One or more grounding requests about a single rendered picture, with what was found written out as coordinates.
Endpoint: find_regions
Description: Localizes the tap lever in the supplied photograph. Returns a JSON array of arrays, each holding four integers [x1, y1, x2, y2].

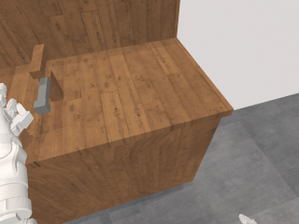
[[33, 77, 50, 115]]

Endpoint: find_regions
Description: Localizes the left robot forearm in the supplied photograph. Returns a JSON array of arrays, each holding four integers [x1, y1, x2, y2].
[[0, 133, 33, 224]]

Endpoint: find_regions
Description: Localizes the robot left hand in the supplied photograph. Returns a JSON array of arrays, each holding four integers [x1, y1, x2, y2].
[[0, 83, 34, 138]]

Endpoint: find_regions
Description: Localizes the counter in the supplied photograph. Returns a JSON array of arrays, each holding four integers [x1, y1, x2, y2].
[[0, 0, 234, 224]]

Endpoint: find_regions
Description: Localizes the robot right hand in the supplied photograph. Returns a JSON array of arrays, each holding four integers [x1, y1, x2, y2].
[[239, 214, 257, 224]]

